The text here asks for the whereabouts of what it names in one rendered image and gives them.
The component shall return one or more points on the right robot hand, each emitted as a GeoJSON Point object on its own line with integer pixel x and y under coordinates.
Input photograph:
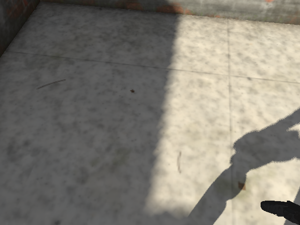
{"type": "Point", "coordinates": [288, 210]}

